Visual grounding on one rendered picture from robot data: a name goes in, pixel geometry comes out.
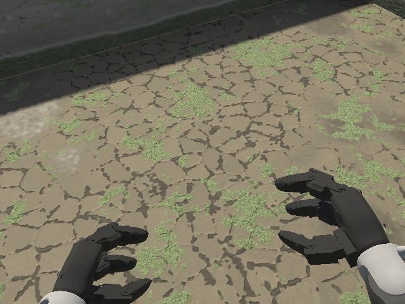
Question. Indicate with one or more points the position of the robot left forearm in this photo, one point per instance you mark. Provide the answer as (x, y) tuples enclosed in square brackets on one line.
[(61, 297)]

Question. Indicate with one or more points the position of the robot right hand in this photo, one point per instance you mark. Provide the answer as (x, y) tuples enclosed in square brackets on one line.
[(335, 204)]

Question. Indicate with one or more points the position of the robot right forearm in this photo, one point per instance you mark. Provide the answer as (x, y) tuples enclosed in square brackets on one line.
[(383, 271)]

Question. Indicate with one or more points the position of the robot left hand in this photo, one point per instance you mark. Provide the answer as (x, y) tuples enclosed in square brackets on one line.
[(88, 262)]

